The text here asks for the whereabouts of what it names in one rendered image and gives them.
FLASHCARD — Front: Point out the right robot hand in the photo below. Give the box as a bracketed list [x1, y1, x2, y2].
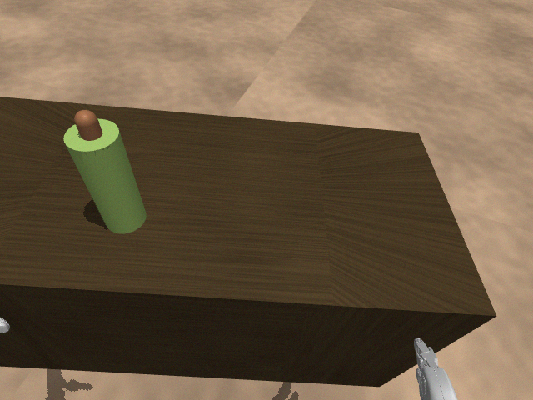
[414, 337, 458, 400]

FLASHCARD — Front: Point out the bottle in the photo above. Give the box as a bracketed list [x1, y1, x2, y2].
[63, 110, 147, 234]

